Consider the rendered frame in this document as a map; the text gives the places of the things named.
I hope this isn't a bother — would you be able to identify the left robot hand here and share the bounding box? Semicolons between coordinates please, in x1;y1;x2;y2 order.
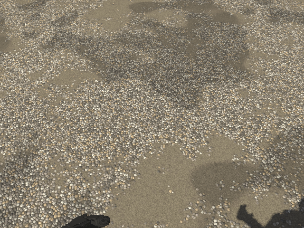
61;214;110;228

